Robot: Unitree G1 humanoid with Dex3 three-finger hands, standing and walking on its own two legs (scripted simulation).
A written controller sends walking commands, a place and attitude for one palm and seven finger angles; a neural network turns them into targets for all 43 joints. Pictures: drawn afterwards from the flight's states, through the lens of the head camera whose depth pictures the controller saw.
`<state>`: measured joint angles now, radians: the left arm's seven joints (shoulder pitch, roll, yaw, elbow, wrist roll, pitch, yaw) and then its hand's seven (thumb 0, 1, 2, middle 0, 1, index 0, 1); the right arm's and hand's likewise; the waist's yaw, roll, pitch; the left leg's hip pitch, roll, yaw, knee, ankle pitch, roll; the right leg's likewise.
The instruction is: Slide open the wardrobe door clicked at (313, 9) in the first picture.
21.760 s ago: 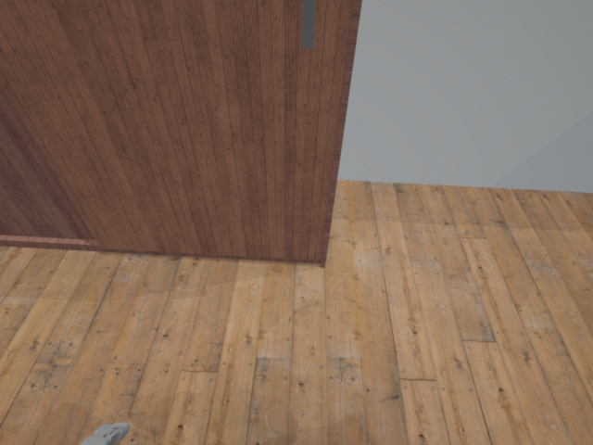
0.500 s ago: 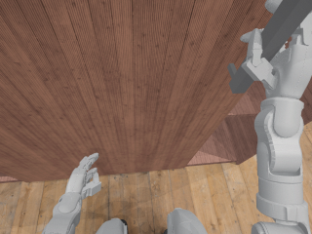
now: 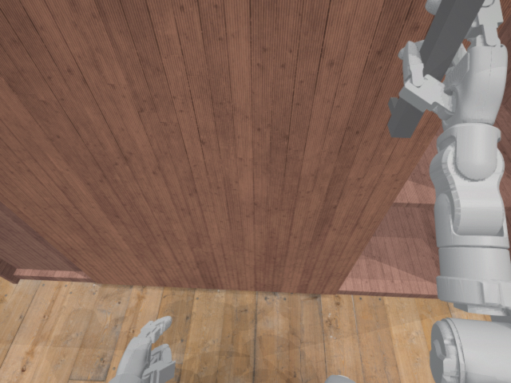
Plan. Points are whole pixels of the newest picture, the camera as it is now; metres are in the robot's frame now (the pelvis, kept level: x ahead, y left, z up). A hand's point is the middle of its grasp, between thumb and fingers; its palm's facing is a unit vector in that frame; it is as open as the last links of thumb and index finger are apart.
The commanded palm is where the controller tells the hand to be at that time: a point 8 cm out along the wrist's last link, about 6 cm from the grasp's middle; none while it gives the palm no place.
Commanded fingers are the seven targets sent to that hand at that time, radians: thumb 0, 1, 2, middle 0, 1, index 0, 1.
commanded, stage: step sideways, sliding the door along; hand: right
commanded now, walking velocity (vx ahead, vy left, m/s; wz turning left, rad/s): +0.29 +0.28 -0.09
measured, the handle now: (433, 36) +0.44 -0.20 +0.29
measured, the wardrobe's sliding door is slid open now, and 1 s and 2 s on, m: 0.55 0.64 0.64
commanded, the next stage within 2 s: stop walking and hold the door there in 0.98 s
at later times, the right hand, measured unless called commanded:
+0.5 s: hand (330, 70) +0.41 -0.08 +0.27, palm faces +0.26 +0.97 -0.02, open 6.6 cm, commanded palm +0.39 -0.08 +0.24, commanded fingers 0.00 -0.90 -0.90 0.45 1.40 0.45 1.40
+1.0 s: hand (325, 70) +0.42 -0.08 +0.26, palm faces +0.60 +0.80 -0.08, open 7.2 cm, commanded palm +0.39 -0.04 +0.25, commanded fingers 0.00 -0.90 -0.90 0.45 1.40 0.45 1.40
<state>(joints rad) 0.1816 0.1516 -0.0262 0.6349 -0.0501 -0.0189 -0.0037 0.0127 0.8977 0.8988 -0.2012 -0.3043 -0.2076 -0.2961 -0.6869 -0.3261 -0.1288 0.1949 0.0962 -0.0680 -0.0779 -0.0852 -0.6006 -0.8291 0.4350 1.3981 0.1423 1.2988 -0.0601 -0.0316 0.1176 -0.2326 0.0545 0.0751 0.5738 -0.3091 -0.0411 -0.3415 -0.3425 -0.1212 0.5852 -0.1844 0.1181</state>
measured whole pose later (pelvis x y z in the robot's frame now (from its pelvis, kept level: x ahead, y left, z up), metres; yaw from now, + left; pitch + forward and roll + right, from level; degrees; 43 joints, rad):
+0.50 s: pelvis -0.02 +0.13 +0.02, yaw -1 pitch -3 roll +5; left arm 0.14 0.17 -0.02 0.67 -0.04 -0.01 0.03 0.01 0.90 0.90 -0.20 -0.30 -0.20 -0.30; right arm -0.82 -0.33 -0.15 0.33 0.08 -0.07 -0.11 -0.05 -0.65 -0.82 0.46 1.40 0.23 1.33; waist -0.06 -0.02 0.20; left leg -0.57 0.05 0.02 1.16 -0.29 -0.01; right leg -0.27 -0.22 -0.16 0.54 -0.20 0.01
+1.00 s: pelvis +0.05 +0.26 +0.00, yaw -9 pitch -3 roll +4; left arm 0.09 0.28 0.06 0.66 -0.08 -0.02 0.02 0.01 0.91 0.90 -0.19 -0.30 -0.20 -0.29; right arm -0.79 -0.42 -0.25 0.20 0.06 0.01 -0.16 -0.13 -0.64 -0.77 0.45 1.40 0.17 1.19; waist -0.13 -0.04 0.25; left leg -0.41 0.02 0.05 1.13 -0.54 -0.02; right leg -0.33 -0.15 -0.19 0.67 -0.27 -0.06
